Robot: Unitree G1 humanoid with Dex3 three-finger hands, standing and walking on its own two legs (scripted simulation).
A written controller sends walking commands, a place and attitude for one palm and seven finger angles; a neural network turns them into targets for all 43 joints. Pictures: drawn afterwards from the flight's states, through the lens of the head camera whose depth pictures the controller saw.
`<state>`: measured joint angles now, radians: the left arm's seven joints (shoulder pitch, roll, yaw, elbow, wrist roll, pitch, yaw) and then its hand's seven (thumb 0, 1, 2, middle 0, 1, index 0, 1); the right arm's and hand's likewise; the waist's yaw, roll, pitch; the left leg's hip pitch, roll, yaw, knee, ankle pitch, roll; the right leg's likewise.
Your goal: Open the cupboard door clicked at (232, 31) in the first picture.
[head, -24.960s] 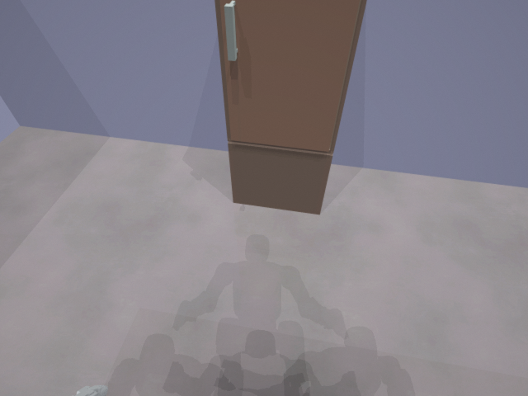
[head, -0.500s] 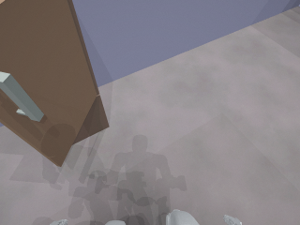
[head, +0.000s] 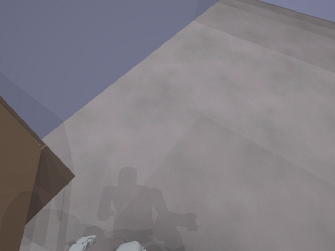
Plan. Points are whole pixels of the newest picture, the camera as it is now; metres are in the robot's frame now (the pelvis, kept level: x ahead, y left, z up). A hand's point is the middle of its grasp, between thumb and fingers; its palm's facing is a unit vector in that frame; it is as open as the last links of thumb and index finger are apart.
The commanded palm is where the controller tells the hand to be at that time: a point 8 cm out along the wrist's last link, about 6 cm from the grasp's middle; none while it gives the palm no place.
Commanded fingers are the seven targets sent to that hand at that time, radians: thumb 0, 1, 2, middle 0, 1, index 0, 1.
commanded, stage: walk to a spot facing it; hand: left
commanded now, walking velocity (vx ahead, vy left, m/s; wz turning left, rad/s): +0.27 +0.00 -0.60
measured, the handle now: out of the picture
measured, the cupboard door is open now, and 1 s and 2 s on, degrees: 45 45 45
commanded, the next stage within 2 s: turn to face it in 1.40 s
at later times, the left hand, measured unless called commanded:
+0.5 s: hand (147, 187) +0.31 +0.07 -0.16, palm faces -0.36 -0.91 -0.22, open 7.4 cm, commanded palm none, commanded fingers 0.00 0.90 0.90 -0.20 -0.30 -0.20 -0.30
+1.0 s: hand (163, 153) +0.44 +0.03 -0.18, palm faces -0.45 -0.87 -0.18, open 7.4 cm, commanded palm none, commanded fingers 0.00 0.90 0.90 -0.20 -0.30 -0.20 -0.30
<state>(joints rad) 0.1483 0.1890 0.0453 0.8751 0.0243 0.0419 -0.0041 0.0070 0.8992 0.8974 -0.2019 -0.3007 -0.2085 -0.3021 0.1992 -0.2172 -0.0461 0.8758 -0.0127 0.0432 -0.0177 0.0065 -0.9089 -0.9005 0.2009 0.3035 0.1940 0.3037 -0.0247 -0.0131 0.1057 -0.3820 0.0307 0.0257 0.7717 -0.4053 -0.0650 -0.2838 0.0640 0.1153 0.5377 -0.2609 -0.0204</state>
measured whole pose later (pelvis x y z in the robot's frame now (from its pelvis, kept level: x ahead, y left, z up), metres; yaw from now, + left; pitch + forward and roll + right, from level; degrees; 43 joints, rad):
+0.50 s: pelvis +0.11 -0.06 -0.02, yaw -19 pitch +0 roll +0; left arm 0.07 0.22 0.07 0.89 0.02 -0.03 -0.05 0.01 0.91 0.90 -0.20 -0.30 -0.20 -0.30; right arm 0.43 -0.21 -0.03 1.02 -0.02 0.01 0.00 0.01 -0.91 -0.90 0.20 0.30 0.20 0.30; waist -0.05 0.02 0.13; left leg -0.23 0.19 0.17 0.96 -0.52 -0.06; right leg -0.40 -0.03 -0.12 0.68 -0.25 -0.07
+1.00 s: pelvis +0.33 -0.13 +0.00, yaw -31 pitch +0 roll +1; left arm 0.27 0.21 0.07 1.05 0.03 -0.01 -0.03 0.01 0.91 0.90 -0.20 -0.30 -0.20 -0.30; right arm 0.17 -0.16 -0.02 0.91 -0.05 -0.08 0.00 0.00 -0.91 -0.90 0.20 0.30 0.20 0.30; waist 0.03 -0.04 0.07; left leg -0.29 0.06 0.17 0.55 -0.26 0.01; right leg -0.44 -0.03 -0.02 1.22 -0.35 -0.03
